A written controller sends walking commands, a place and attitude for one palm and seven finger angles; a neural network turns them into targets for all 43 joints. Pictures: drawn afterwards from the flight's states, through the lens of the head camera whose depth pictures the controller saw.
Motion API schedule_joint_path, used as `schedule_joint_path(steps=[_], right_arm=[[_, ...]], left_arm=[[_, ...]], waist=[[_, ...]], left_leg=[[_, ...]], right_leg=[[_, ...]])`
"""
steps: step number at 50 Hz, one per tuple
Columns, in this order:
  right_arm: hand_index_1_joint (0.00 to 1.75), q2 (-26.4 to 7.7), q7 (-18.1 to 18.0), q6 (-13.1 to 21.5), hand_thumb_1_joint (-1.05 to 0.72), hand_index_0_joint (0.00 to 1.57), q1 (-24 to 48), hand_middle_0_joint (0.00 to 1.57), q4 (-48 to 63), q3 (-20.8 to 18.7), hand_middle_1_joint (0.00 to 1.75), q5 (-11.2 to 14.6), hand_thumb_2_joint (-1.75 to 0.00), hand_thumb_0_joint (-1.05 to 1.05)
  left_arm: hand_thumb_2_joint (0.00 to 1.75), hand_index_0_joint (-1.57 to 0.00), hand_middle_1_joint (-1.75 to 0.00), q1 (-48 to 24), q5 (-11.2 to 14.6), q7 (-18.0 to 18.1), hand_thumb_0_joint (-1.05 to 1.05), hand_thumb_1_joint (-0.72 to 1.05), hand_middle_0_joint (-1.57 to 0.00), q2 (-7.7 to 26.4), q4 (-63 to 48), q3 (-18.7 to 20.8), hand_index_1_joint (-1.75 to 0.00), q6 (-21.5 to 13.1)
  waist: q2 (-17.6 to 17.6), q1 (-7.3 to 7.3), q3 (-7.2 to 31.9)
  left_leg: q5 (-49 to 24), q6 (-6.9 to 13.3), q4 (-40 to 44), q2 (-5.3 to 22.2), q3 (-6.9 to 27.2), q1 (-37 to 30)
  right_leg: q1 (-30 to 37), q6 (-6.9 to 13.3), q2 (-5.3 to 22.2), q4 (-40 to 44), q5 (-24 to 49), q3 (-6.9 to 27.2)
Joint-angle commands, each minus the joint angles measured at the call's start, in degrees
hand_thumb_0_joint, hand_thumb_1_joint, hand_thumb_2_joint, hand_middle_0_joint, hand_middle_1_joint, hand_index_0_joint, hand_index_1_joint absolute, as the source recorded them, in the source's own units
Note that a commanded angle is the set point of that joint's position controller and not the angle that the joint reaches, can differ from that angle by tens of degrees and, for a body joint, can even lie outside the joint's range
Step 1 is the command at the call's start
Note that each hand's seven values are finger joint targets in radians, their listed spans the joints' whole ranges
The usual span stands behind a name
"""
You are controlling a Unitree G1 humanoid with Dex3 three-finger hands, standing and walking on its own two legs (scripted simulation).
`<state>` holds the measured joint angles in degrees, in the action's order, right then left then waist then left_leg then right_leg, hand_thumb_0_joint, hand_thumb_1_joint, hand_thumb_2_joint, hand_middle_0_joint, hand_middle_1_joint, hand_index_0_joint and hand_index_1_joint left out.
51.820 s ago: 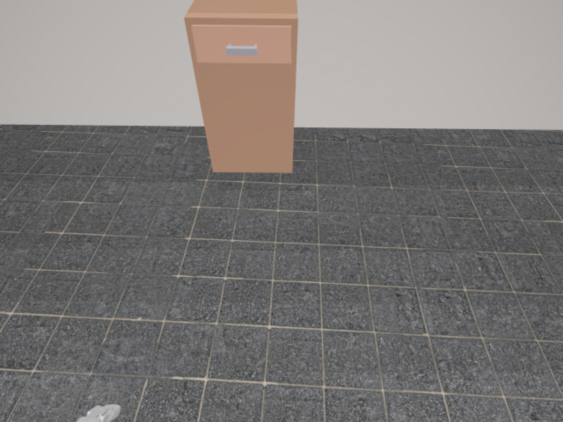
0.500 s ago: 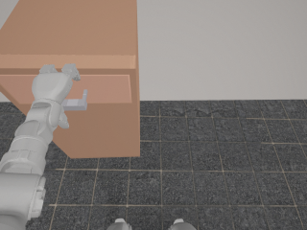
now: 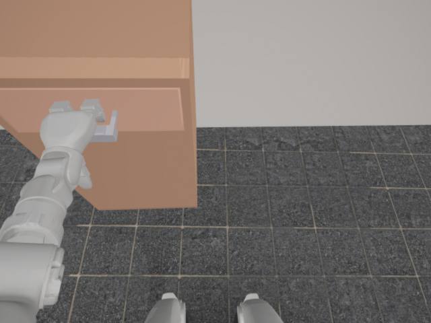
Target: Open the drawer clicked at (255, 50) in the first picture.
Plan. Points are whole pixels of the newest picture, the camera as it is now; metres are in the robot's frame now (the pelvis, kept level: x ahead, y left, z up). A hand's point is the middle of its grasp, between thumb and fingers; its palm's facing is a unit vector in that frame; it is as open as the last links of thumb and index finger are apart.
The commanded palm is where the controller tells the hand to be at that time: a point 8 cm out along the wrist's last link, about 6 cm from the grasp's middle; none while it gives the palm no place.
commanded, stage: lower the fingers behind the handle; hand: left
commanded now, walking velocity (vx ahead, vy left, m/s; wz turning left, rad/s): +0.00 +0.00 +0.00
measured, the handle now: (88, 124) +0.52 +0.26 -0.02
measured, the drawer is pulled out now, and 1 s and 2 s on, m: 0.00 0.00 0.00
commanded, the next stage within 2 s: lift the fingers back up to retry in 1.04 s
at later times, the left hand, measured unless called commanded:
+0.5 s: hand (77, 145) +0.46 +0.27 -0.01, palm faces -0.07 -0.01 -1.00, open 13.8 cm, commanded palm +0.45 +0.26 +0.02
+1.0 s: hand (78, 146) +0.46 +0.27 -0.01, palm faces -0.06 +0.01 -1.00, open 13.8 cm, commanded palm +0.45 +0.26 +0.01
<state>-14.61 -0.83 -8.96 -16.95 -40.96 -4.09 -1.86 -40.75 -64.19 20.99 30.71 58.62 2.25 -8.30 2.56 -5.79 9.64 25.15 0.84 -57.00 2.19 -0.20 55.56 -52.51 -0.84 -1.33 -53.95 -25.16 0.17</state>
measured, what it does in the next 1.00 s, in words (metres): stands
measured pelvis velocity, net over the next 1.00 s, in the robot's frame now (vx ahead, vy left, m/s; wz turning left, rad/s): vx -0.04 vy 0.00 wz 0.00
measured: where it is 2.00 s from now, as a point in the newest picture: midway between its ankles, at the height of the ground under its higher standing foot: outside the picture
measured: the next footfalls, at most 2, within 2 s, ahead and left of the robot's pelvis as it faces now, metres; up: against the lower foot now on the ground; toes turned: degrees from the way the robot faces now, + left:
none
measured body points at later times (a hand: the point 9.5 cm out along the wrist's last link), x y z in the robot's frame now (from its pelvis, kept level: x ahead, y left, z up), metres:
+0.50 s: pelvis -0.01 +0.00 -0.01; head +0.11 +0.01 +0.42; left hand +0.46 +0.27 +0.04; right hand +0.02 -0.28 -0.14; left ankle +0.01 +0.11 -0.67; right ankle +0.00 -0.14 -0.67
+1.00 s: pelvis -0.04 +0.00 -0.03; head +0.10 +0.02 +0.40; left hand +0.46 +0.27 +0.04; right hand -0.01 -0.27 -0.16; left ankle +0.01 +0.11 -0.67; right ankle +0.00 -0.14 -0.67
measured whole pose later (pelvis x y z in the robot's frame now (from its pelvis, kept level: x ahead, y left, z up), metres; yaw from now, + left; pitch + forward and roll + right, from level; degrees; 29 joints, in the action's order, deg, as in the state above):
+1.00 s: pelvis -0.04 +0.00 -0.03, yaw +0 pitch +26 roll -3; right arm -14.3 -2.7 -6.8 -18.6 -38.7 -0.9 -0.4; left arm -49.4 -63.2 17.6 35.5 61.3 -0.5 -7.5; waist 2.5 -7.2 9.9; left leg 25.4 1.5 -66.1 1.8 0.2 66.8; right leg -63.5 -1.4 -1.1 -63.3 -25.8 -0.1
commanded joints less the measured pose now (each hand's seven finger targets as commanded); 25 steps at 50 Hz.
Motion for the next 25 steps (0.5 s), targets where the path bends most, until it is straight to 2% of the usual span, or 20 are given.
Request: schedule_joint_path(steps=[1, 2, 4, 5, 7, 9, 10, 11, 13, 14, 15, 16, 17, 18, 19, 20, 21, 22, 24, 25], right_arm=[[0.30, -9.97, -1.43, 0.40, -0.90, 0.20, -9.30, 0.20, 2.96, -2.84, 0.30, -0.36, -0.90, 0.00], [0.30, -9.98, -1.75, 0.38, -0.90, 0.20, -8.81, 0.20, 3.11, -2.71, 0.30, -0.32, -0.90, 0.00], [0.30, -9.67, -2.12, 0.70, -0.90, 0.20, -8.33, 0.20, 2.88, -2.50, 0.30, -0.48, -0.90, 0.00], [0.30, -9.78, -2.24, 0.72, -0.90, 0.20, -8.08, 0.20, 2.71, -2.43, 0.30, -0.34, -0.90, 0.00], [0.30, -9.77, -2.22, 0.69, -0.90, 0.20, -7.46, 0.20, 2.58, -2.03, 0.30, -0.27, -0.90, 0.00], [0.30, -9.65, -1.76, 0.69, -0.90, 0.20, -7.33, 0.20, 2.67, -1.95, 0.30, -0.39, -0.90, 0.00], [0.30, -9.68, -1.73, 0.61, -0.90, 0.20, -7.54, 0.20, 2.89, -1.93, 0.30, -0.10, -0.90, 0.00], [0.30, -9.69, -1.57, 0.64, -0.90, 0.20, -7.65, 0.20, 3.01, -1.91, 0.30, -0.15, -0.90, 0.00], [0.30, -9.56, -1.55, 0.87, -0.90, 0.20, -8.24, 0.20, 3.20, -2.30, 0.30, -0.05, -0.90, 0.00], [0.30, -9.35, -1.48, 1.01, -0.90, 0.20, -8.60, 0.20, 3.33, -2.36, 0.30, 0.01, -0.90, 0.00], [0.30, -9.47, -1.69, 1.12, -0.90, 0.20, -8.96, 0.20, 3.18, -2.49, 0.30, 0.13, -0.90, 0.00], [0.30, -9.68, -1.81, 0.99, -0.90, 0.20, -9.02, 0.20, 2.92, -2.48, 0.30, 0.07, -0.90, 0.00], [0.30, -9.70, -2.04, 1.00, -0.90, 0.20, -9.19, 0.20, 2.99, -2.34, 0.30, 0.24, -0.90, 0.00], [0.30, -9.69, -2.06, 1.09, -0.90, 0.20, -9.18, 0.20, 2.91, -2.17, 0.30, 0.21, -0.90, 0.00], [0.30, -9.67, -2.06, 1.16, -0.90, 0.20, -9.39, 0.20, 2.91, -2.13, 0.30, 0.26, -0.90, 0.00], [0.30, -9.68, -2.21, 1.27, -0.90, 0.20, -9.20, 0.20, 2.97, -2.10, 0.30, 0.42, -0.90, 0.00], [0.30, -9.69, -2.20, 1.29, -0.90, 0.20, -9.41, 0.20, 2.87, -2.04, 0.30, 0.29, -0.90, 0.00], [0.30, -9.56, -2.30, 1.42, -0.90, 0.20, -9.23, 0.20, 3.17, -1.88, 0.30, 0.51, -0.90, 0.00], [0.30, -9.80, -2.32, 1.53, -0.90, 0.20, -9.43, 0.20, 2.96, -1.58, 0.30, 0.43, -0.90, 0.00], [0.30, -9.82, -2.39, 1.40, -0.90, 0.20, -9.41, 0.20, 3.52, -1.37, 0.30, 0.63, -0.90, 0.00]], left_arm=[[0.30, -0.30, -1.20, -24.29, 0.51, 1.96, 0.00, -0.50, -0.30, 18.39, -14.10, 5.56, -1.20, 0.59], [0.30, -0.30, -1.20, -23.54, 0.50, 1.82, 0.00, -0.50, -0.30, 20.01, -14.60, 6.92, -1.20, -0.02], [0.30, -0.30, -1.20, -23.92, 0.95, 1.48, 0.00, -0.50, -0.30, 19.33, -15.16, 6.56, -1.20, -1.17], [0.30, -0.30, -1.20, -22.66, 0.55, 1.71, 0.00, -0.50, -0.30, 20.79, -14.42, 7.63, -1.20, -1.72], [0.30, -0.30, -1.20, -20.57, 0.28, 1.95, 0.00, -0.50, -0.30, 20.73, -11.78, 7.66, -1.20, -1.58], [0.30, -0.30, -1.20, -17.64, 0.54, 1.92, 0.00, -0.50, -0.30, 18.48, -9.01, 6.61, -1.20, -0.98], [0.30, -0.30, -1.20, -17.01, 0.07, 1.99, 0.00, -0.50, -0.30, 19.06, -8.08, 6.56, -1.20, -0.72], [0.30, -0.30, -1.20, -15.46, 0.22, 1.64, 0.00, -0.50, -0.30, 17.26, -6.24, 5.09, -1.20, 0.02], [0.30, -0.30, -1.20, -16.64, 0.04, 1.08, 0.00, -0.50, -0.30, 14.72, -6.66, 2.77, -1.20, 0.23], [0.30, -0.30, -1.20, -17.39, 0.58, 0.50, 0.00, -0.50, -0.30, 13.07, -6.78, 1.75, -1.20, -0.07], [0.30, -0.30, -1.20, -19.23, 0.47, 0.17, 0.00, -0.50, -0.30, 13.92, -8.05, 1.85, -1.20, -0.74], [0.30, -0.30, -1.20, -17.76, 0.85, -0.21, 0.00, -0.50, -0.30, 14.73, -6.73, 2.48, -1.20, -0.76], [0.30, -0.30, -1.20, -18.94, 0.75, -0.35, 0.00, -0.50, -0.30, 15.11, -6.36, 2.36, -1.20, -0.78], [0.30, -0.30, -1.20, -18.34, 1.02, -0.74, 0.00, -0.50, -0.30, 14.56, -5.23, 1.87, -1.20, -0.53], [0.30, -0.30, -1.20, -18.69, 1.44, -1.12, 0.00, -0.50, -0.30, 14.11, -4.58, 1.84, -1.20, -0.56], [0.30, -0.30, -1.20, -20.16, 0.90, -1.14, 0.00, -0.50, -0.30, 15.02, -5.37, 1.89, -1.20, -1.03], [0.30, -0.30, -1.20, -18.39, 0.92, -1.40, 0.00, -0.50, -0.30, 14.08, -3.58, 1.35, -1.20, -0.71], [0.30, -0.30, -1.20, -19.56, 0.72, -1.54, 0.00, -0.50, -0.30, 13.71, -3.67, 0.66, -1.20, -0.76], [0.30, -0.30, -1.20, -19.76, 0.74, -1.92, 0.00, -0.50, -0.30, 14.89, -2.18, 1.33, -1.20, -0.77], [0.30, -0.30, -1.20, -19.12, 0.26, -1.97, 0.00, -0.50, -0.30, 15.72, -1.78, 1.63, -1.20, -0.77]], waist=[[4.50, -0.40, 29.64], [3.82, -0.08, 29.98], [4.00, -0.60, 28.80], [4.67, -0.17, 28.19], [3.98, -0.04, 23.96], [3.71, 0.37, 23.40], [3.53, 0.42, 23.19], [2.78, 0.36, 21.94], [3.16, -0.51, 22.34], [2.27, -1.04, 23.04], [2.12, -1.63, 23.84], [1.40, -1.25, 22.88], [0.05, -1.91, 23.11], [0.67, -1.61, 21.65], [-0.31, -1.86, 21.21], [0.64, -2.13, 21.78], [-0.21, -1.96, 20.83], [0.12, -2.44, 20.47], [-0.29, -2.31, 18.91], [-0.39, -2.00, 19.59]], left_leg=[[-26.73, 1.37, 4.23, -2.12, 0.26, -26.24], [-26.40, 1.52, 4.09, -2.22, 0.11, -25.51], [-25.65, 1.69, 3.68, -2.14, 0.14, -24.41], [-24.64, 1.68, 3.39, -2.27, -0.02, -23.33], [-22.51, 1.63, 3.47, -2.16, 0.03, -20.34], [-22.29, 1.64, 3.25, -2.30, -0.38, -19.42], [-22.08, 1.57, 3.13, -2.36, -0.48, -18.44], [-21.45, 1.52, 3.09, -2.37, -0.54, -17.88], [-21.38, 1.43, 2.93, -2.18, -0.63, -18.63], [-21.35, 1.51, 2.72, -2.16, -0.39, -19.00], [-20.95, 1.60, 2.49, -1.98, -0.14, -19.38], [-19.77, 1.66, 2.28, -2.12, -0.30, -18.40], [-19.05, 1.82, 2.19, -2.11, -0.09, -17.40], [-17.88, 1.82, 2.20, -2.23, -0.12, -16.46], [-18.06, 1.93, 2.06, -2.18, -0.02, -15.98], [-17.18, 1.90, 1.68, -2.17, -0.09, -15.62], [-16.89, 1.94, 1.31, -2.25, -0.04, -15.09], [-16.10, 2.02, 1.00, -2.30, -0.16, -14.16], [-15.12, 2.06, 0.67, -2.27, -0.01, -12.49], [-14.64, 2.02, 0.48, -2.37, 0.14, -11.97]], right_leg=[[10.24, 2.92, -2.79, 5.53, 22.16, -1.96], [10.94, 2.76, -2.70, 5.46, 22.42, -1.68], [10.32, 2.78, -2.51, 5.04, 22.18, -1.60], [9.47, 2.68, -2.45, 4.92, 21.36, -1.41], [7.86, 2.83, -2.50, 4.59, 19.39, -1.70], [7.70, 3.04, -2.57, 4.32, 19.16, -1.87], [7.63, 2.93, -2.63, 4.12, 19.42, -1.82], [7.30, 3.03, -2.73, 4.16, 18.91, -1.98], [6.43, 2.97, -2.71, 4.35, 18.80, -2.06], [6.22, 3.01, -2.69, 4.32, 18.55, -2.07], [5.66, 2.78, -2.69, 4.37, 18.28, -1.91], [5.80, 2.83, -2.67, 4.40, 17.44, -1.81], [5.46, 2.65, -2.60, 4.17, 17.07, -1.76], [5.04, 2.79, -2.56, 4.09, 15.99, -1.78], [4.60, 2.87, -2.47, 3.88, 16.06, -1.88], [3.63, 2.65, -2.36, 3.61, 15.29, -1.71], [3.15, 2.85, -2.45, 3.37, 14.88, -1.90], [2.29, 2.73, -2.34, 3.44, 14.38, -1.67], [1.57, 2.95, -2.28, 2.89, 13.39, -1.80], [1.25, 2.89, -2.37, 2.35, 12.79, -1.86]])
